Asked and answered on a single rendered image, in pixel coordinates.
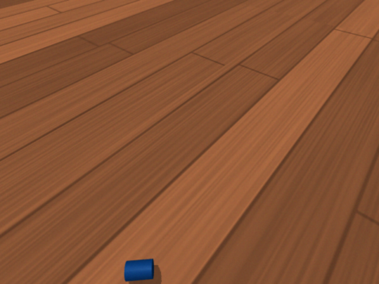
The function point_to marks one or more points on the can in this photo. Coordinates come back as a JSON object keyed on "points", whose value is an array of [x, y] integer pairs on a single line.
{"points": [[139, 270]]}

